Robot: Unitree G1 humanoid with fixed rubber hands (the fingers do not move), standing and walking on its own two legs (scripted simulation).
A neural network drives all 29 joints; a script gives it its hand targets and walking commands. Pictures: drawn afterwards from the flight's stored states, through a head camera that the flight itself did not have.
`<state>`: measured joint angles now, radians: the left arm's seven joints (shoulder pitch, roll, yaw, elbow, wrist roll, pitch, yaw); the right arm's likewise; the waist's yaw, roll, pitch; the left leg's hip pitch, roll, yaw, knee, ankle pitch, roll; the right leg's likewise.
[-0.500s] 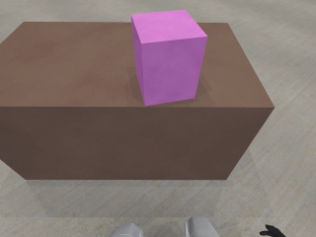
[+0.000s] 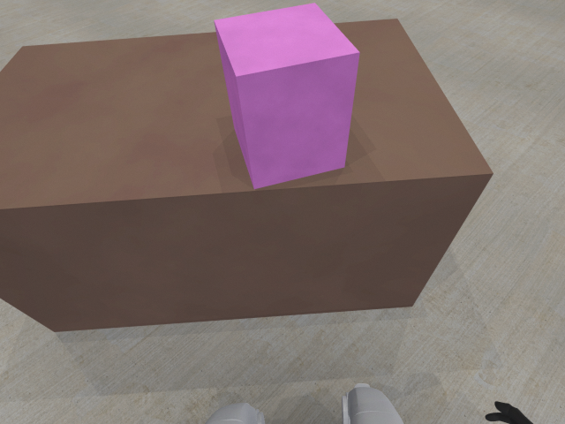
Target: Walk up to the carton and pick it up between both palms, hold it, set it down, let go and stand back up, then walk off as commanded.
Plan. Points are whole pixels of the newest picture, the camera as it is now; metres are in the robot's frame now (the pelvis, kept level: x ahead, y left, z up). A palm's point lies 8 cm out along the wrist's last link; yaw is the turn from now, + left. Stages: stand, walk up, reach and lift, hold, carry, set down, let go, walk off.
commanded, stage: walk up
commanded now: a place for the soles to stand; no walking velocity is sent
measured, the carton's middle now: (283, 98) +0.68 +0.01 +0.07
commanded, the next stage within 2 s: none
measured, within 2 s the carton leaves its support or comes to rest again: neither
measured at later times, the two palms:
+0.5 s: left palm out of the picture +0.08 +0.36 -0.08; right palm out of the picture +0.09 -0.32 -0.09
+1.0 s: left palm out of the picture +0.12 +0.35 -0.07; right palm out of the picture +0.11 -0.31 -0.09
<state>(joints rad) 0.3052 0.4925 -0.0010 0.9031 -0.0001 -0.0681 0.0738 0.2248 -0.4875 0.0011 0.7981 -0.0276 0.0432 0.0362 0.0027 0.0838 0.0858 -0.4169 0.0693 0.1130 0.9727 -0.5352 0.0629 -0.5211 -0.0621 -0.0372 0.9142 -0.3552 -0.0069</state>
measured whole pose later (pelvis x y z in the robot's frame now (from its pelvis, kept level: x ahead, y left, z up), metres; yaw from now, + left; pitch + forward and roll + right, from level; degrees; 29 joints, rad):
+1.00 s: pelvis +0.04 +0.01 +0.01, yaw -2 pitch -2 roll +0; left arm 0.23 0.47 0.00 0.91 0.00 -0.05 0.06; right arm 0.22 -0.45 0.00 0.88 -0.01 0.01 0.02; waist 0.00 0.04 0.08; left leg -0.37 0.06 0.11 0.90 -0.48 0.02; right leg -0.46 -0.04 0.00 0.94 -0.49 0.00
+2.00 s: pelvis +0.15 +0.00 +0.03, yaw -1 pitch -1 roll -2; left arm 0.35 0.46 0.00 0.91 0.00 -0.10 0.03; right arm 0.26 -0.51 0.00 0.84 -0.02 0.02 0.07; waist 0.00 0.16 0.05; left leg -0.52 0.11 0.06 0.97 -0.42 0.01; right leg -0.35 -0.03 -0.05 0.74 -0.37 -0.02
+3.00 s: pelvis +0.20 +0.04 +0.02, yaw -1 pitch -1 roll +0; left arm 0.24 0.44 0.00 0.93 0.00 -0.07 0.04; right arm 0.23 -0.43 0.00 0.88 -0.02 0.00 0.02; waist 0.00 0.03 0.07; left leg -0.36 0.05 0.11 0.85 -0.47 0.04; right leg -0.40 -0.06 -0.02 0.82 -0.39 0.02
